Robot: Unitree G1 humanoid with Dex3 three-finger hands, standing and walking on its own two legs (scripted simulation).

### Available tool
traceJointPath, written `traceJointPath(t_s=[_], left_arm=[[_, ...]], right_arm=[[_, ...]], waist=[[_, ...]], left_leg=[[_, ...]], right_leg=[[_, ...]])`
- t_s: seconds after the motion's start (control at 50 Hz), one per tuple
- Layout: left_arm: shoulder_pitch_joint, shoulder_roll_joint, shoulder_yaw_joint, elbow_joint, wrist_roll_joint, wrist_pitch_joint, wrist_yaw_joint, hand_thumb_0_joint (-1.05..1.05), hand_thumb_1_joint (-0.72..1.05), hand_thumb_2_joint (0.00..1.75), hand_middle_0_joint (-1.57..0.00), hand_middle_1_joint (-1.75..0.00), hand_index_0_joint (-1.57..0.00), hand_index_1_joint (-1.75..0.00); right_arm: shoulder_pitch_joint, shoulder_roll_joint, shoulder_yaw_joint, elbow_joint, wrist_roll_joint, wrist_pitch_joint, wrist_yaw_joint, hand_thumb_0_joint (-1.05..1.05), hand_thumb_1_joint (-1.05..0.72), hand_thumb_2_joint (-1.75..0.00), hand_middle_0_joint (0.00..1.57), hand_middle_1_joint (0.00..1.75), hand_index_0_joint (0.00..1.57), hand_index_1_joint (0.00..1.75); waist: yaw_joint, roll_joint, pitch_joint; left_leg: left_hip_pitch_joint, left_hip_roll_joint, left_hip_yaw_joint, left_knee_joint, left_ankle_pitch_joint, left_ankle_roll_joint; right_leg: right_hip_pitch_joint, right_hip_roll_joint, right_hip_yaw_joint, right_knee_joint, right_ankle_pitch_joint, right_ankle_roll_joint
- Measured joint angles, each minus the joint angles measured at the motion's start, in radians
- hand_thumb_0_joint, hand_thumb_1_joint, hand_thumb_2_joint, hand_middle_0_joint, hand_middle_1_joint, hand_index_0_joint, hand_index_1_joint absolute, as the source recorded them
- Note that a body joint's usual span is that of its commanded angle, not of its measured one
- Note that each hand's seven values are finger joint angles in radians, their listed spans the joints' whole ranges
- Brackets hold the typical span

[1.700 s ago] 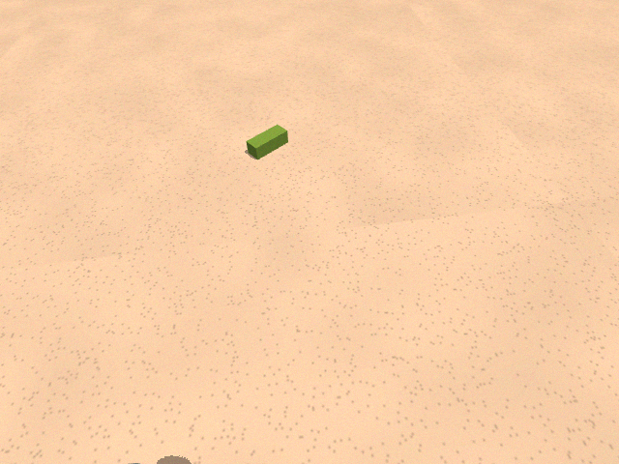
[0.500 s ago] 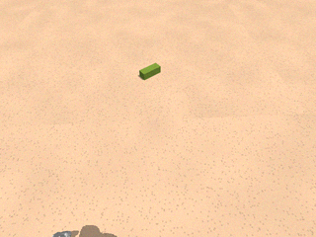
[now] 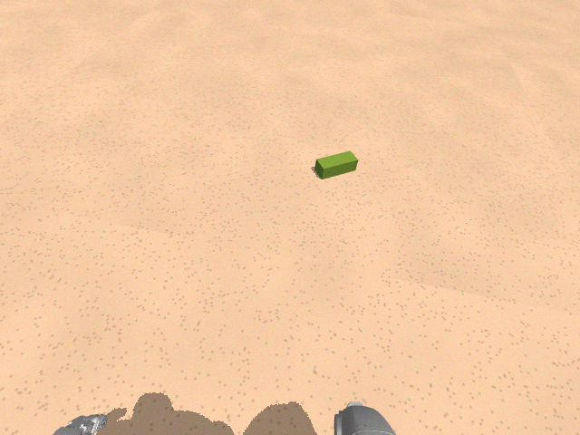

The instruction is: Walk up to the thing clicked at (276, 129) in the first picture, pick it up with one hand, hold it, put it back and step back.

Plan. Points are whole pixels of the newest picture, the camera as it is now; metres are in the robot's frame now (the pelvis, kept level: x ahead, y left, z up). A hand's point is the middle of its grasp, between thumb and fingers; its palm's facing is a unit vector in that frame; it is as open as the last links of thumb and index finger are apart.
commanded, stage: walk up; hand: left
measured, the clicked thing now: (336, 164) +1.49 -0.26 -0.73
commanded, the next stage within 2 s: none
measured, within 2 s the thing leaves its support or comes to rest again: neither
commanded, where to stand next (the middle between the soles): +1.23 -0.61 m, yaw +25 degrees
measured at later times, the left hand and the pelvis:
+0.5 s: hand (200, 372) +0.24 +0.16 -0.15, palm faces +0.22 -0.92 -0.33, open 7.4 cm; pelvis +0.27 -0.12 -0.01, yaw +12 degrees
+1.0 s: hand (269, 238) +0.52 +0.06 -0.15, palm faces +0.26 -0.89 -0.38, open 7.4 cm; pelvis +0.51 -0.25 -0.03, yaw +17 degrees
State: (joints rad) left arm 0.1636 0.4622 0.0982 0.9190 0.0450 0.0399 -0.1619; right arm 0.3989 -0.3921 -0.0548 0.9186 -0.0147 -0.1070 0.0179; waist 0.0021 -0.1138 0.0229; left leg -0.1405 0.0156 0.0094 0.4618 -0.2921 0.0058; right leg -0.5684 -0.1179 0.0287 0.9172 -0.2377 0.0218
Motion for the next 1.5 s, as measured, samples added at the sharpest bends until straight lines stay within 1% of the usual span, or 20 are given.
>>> traceJointPath(t_s=[0.1,0.16,0.2,0.24,0.28,0.4,0.5,0.56,0.62,0.66,0.8,0.88,0.92,0.96,1.02,1.14,1.24,1.32,1.36,1.5], left_arm=[[0.001,0.006,0.012,-0.012,0.000,0.002,0.001,0.01,0.90,0.90,-0.20,-0.30,-0.21,-0.30],[-0.006,0.005,0.023,-0.029,-0.005,-0.016,0.013,0.01,0.90,0.90,-0.20,-0.30,-0.21,-0.30],[-0.017,-0.020,0.027,-0.046,-0.001,-0.047,0.030,0.01,0.90,0.90,-0.20,-0.30,-0.21,-0.30],[-0.011,-0.044,0.016,-0.063,-0.007,-0.066,0.044,0.01,0.90,0.90,-0.20,-0.30,-0.21,-0.30],[0.013,-0.064,0.001,-0.070,-0.014,-0.071,0.053,0.01,0.90,0.90,-0.20,-0.30,-0.21,-0.30],[0.103,-0.057,-0.010,-0.083,-0.013,-0.073,0.062,0.01,0.90,0.90,-0.20,-0.30,-0.21,-0.30],[0.161,-0.021,-0.008,-0.102,-0.008,-0.048,0.059,0.01,0.90,0.90,-0.20,-0.30,-0.21,-0.30],[0.199,-0.022,-0.013,-0.107,-0.011,-0.032,0.069,0.01,0.90,0.90,-0.20,-0.30,-0.21,-0.30],[0.186,-0.026,-0.026,-0.095,-0.007,-0.007,0.075,0.01,0.90,0.90,-0.20,-0.30,-0.21,-0.30],[0.167,-0.020,-0.029,-0.094,-0.010,-0.005,0.074,0.01,0.90,0.90,-0.20,-0.30,-0.21,-0.30],[0.083,-0.001,-0.002,-0.133,-0.011,-0.009,0.034,0.01,0.90,0.90,-0.20,-0.30,-0.21,-0.30],[0.063,0.018,0.017,-0.127,-0.009,-0.008,0.020,0.01,0.90,0.90,-0.20,-0.30,-0.21,-0.30],[0.060,0.019,0.029,-0.125,-0.005,-0.021,0.025,0.01,0.90,0.90,-0.20,-0.30,-0.21,-0.30],[0.059,0.009,0.026,-0.132,-0.001,-0.039,0.038,0.01,0.90,0.90,-0.20,-0.30,-0.21,-0.30],[0.073,-0.020,0.010,-0.130,-0.010,-0.043,0.054,0.01,0.90,0.90,-0.20,-0.30,-0.21,-0.30],[0.133,-0.025,0.001,-0.117,-0.005,-0.034,0.068,0.01,0.90,0.90,-0.20,-0.30,-0.21,-0.30],[0.177,-0.009,-0.006,-0.123,-0.006,-0.005,0.066,0.01,0.90,0.90,-0.20,-0.30,-0.21,-0.30],[0.163,-0.013,-0.010,-0.109,0.000,0.025,0.067,0.01,0.90,0.90,-0.20,-0.30,-0.21,-0.30],[0.153,-0.009,-0.010,-0.105,0.001,0.029,0.063,0.01,0.90,0.90,-0.20,-0.30,-0.21,-0.30],[0.104,0.010,0.014,-0.117,-0.002,0.027,0.032,0.01,0.90,0.90,-0.20,-0.30,-0.21,-0.30]], right_arm=[[0.021,-0.002,0.004,-0.013,-0.004,-0.008,-0.004,0.01,-0.90,-0.89,0.21,0.30,0.21,0.30],[0.022,-0.026,0.000,-0.018,-0.011,0.002,-0.014,0.01,-0.90,-0.89,0.21,0.30,0.21,0.30],[-0.005,-0.049,-0.007,-0.005,-0.006,0.021,-0.031,0.01,-0.90,-0.89,0.21,0.30,0.21,0.30],[-0.043,-0.058,-0.002,0.010,0.002,0.035,-0.045,0.01,-0.90,-0.89,0.20,0.30,0.21,0.30],[-0.075,-0.065,0.002,0.014,0.012,0.029,-0.041,0.01,-0.91,-0.89,0.20,0.30,0.20,0.30],[-0.134,-0.061,0.004,-0.039,0.008,0.007,-0.009,0.01,-0.91,-0.89,0.20,0.30,0.20,0.30],[-0.155,-0.041,0.002,-0.078,0.017,0.006,-0.005,0.01,-0.91,-0.89,0.20,0.30,0.20,0.30],[-0.143,-0.053,-0.007,-0.112,0.003,-0.011,-0.023,0.01,-0.90,-0.89,0.20,0.30,0.20,0.30],[-0.141,-0.040,-0.001,-0.132,0.024,-0.008,-0.044,0.01,-0.90,-0.89,0.20,0.30,0.21,0.30],[-0.128,-0.029,0.008,-0.133,0.031,-0.009,-0.055,0.01,-0.90,-0.89,0.20,0.30,0.21,0.30],[-0.054,-0.048,0.021,-0.089,0.003,-0.017,-0.041,0.01,-0.90,-0.89,0.20,0.30,0.21,0.30],[-0.025,-0.075,0.008,-0.050,-0.005,-0.005,-0.035,0.01,-0.90,-0.89,0.21,0.30,0.21,0.30],[-0.019,-0.098,-0.003,-0.026,-0.009,0.012,-0.044,0.01,-0.90,-0.89,0.21,0.30,0.21,0.30],[-0.032,-0.105,-0.014,0.009,-0.002,0.037,-0.065,0.01,-0.90,-0.89,0.20,0.30,0.21,0.30],[-0.067,-0.104,-0.013,0.044,0.012,0.041,-0.072,0.01,-0.90,-0.89,0.20,0.30,0.20,0.30],[-0.094,-0.064,0.009,0.021,0.013,0.002,-0.050,0.01,-0.91,-0.89,0.20,0.30,0.20,0.30],[-0.065,-0.047,0.015,-0.029,0.006,-0.029,-0.051,0.01,-0.90,-0.89,0.20,0.30,0.21,0.30],[-0.072,-0.040,0.012,-0.054,0.007,-0.018,-0.076,0.01,-0.90,-0.89,0.20,0.30,0.21,0.30],[-0.074,-0.034,0.014,-0.054,0.009,-0.012,-0.081,0.01,-0.90,-0.89,0.20,0.30,0.21,0.30],[-0.049,-0.069,0.009,-0.032,-0.008,-0.012,-0.067,0.01,-0.90,-0.89,0.21,0.30,0.21,0.30]], waist=[[0.001,0.027,0.001],[0.009,0.063,0.000],[0.021,0.118,0.018],[0.036,0.130,0.026],[0.049,0.140,0.027],[0.077,0.125,0.034],[0.101,0.075,0.060],[0.092,0.057,0.058],[0.063,0.020,0.070],[0.048,-0.004,0.072],[0.012,-0.006,0.059],[-0.012,0.027,0.025],[-0.012,0.073,0.013],[-0.002,0.098,0.009],[0.021,0.119,0.016],[0.069,0.102,0.034],[0.080,0.071,0.034],[0.043,0.016,0.054],[0.030,-0.009,0.053],[0.001,-0.006,0.042]], left_leg=[[0.064,0.024,-0.046,-0.013,-0.068,-0.039],[0.066,0.062,-0.078,0.076,-0.163,-0.058],[-0.036,0.094,-0.108,0.341,-0.197,-0.011],[-0.170,0.056,-0.096,0.616,-0.182,0.025],[-0.268,0.041,-0.050,0.714,-0.114,0.044],[-0.412,0.053,0.052,0.469,-0.028,0.022],[-0.378,0.033,0.109,0.213,0.131,0.029],[-0.321,0.007,0.114,0.202,0.107,0.062],[-0.306,0.003,0.112,0.284,0.028,0.050],[-0.265,0.006,0.106,0.266,0.015,0.032],[-0.179,0.059,0.045,0.236,-0.043,-0.018],[-0.154,0.116,-0.005,0.267,-0.114,-0.032],[-0.169,0.163,-0.051,0.345,-0.182,0.007],[-0.249,0.130,-0.093,0.539,-0.244,0.030],[-0.346,0.071,-0.045,0.693,-0.196,0.040],[-0.392,0.034,0.091,0.463,-0.128,0.034],[-0.288,0.009,0.106,0.171,0.075,0.049],[-0.288,0.004,0.101,0.253,0.042,0.042],[-0.261,0.014,0.098,0.242,0.030,0.028],[-0.219,0.096,0.044,0.254,-0.031,-0.013]], right_leg=[[0.037,-0.018,0.007,-0.192,0.025,-0.004],[0.112,0.011,-0.027,-0.280,0.020,-0.017],[0.122,0.041,-0.075,-0.221,0.008,-0.007],[0.157,0.038,-0.101,-0.215,-0.036,-0.012],[0.226,0.043,-0.127,-0.274,-0.045,-0.025],[0.398,0.083,-0.197,-0.421,-0.077,-0.063],[0.487,0.106,-0.236,-0.385,-0.196,-0.070],[0.435,0.097,-0.214,-0.131,-0.294,-0.077],[0.273,0.114,-0.081,0.212,-0.269,-0.051],[0.169,0.088,-0.039,0.316,-0.231,-0.041],[0.011,-0.037,0.024,0.033,-0.150,-0.032],[0.064,-0.038,-0.008,-0.130,-0.080,-0.039],[0.094,0.001,-0.053,-0.132,-0.035,-0.004],[0.095,0.014,-0.089,-0.083,-0.083,0.004],[0.159,0.029,-0.126,-0.136,-0.099,-0.027],[0.287,0.073,-0.172,-0.275,-0.097,-0.075],[0.322,0.101,-0.201,-0.206,-0.194,-0.090],[0.176,0.114,-0.070,0.147,-0.244,-0.059],[0.110,0.091,-0.035,0.217,-0.218,-0.044],[0.013,-0.022,0.030,0.055,-0.168,-0.023]])
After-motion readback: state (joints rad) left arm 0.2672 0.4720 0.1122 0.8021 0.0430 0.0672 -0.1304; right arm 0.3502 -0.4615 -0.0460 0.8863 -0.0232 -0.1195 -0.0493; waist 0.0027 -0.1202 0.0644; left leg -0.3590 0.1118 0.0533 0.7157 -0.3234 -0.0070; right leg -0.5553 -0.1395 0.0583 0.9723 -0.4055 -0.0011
